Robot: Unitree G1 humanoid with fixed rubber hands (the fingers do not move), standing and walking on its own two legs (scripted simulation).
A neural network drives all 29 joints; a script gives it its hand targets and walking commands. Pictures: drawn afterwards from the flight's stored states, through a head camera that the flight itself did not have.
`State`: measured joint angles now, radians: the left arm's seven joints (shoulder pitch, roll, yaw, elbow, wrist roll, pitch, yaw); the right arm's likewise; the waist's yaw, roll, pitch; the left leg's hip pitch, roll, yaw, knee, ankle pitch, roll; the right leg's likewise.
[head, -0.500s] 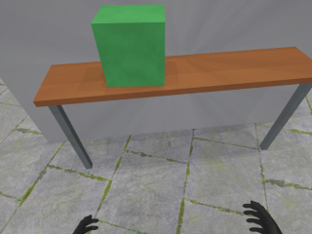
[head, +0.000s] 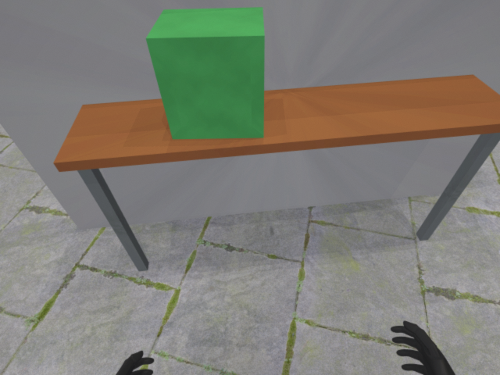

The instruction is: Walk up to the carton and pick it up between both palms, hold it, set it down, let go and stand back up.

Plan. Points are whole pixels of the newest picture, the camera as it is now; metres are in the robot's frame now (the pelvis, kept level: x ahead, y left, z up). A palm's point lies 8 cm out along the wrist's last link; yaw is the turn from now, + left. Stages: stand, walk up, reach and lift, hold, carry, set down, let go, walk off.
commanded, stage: stand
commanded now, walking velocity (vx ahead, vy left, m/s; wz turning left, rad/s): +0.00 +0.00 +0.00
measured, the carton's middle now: (215, 76) +0.87 +0.12 +0.07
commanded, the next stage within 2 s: walk up in 1.12 s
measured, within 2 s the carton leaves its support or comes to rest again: neither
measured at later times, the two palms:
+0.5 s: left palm out of the picture +0.11 +0.25 -0.10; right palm out of the picture +0.15 -0.26 -0.06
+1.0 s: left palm out of the picture +0.10 +0.25 -0.11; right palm out of the picture +0.13 -0.26 -0.07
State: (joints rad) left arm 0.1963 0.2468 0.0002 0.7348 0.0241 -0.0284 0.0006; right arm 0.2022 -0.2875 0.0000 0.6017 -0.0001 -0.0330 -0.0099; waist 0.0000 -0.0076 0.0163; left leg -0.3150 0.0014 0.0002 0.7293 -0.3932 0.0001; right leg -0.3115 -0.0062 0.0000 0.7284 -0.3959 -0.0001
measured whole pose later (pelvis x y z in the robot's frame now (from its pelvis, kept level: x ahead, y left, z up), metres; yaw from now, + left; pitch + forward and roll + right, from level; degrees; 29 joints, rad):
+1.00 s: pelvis -0.02 +0.00 +0.00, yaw +0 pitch -2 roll +0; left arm 0.20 0.26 0.00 0.82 0.02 -0.03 0.00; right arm 0.20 -0.30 0.00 0.64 0.00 -0.03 -0.01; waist 0.00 -0.01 0.02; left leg -0.32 0.00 0.00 0.72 -0.37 0.00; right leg -0.31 -0.01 0.00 0.72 -0.37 0.00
